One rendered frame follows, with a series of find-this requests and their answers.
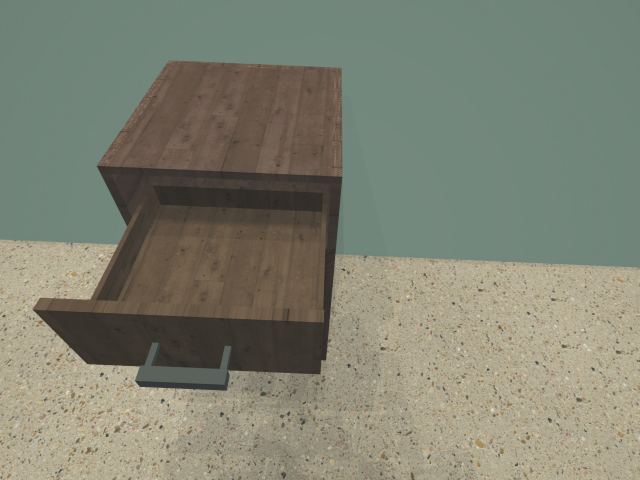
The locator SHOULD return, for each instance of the drawer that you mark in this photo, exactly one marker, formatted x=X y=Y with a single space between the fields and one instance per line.
x=201 y=267

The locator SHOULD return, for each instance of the cabinet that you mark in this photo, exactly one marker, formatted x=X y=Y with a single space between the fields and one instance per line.
x=235 y=124

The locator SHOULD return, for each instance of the handle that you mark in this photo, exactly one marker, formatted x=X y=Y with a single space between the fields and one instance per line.
x=183 y=377

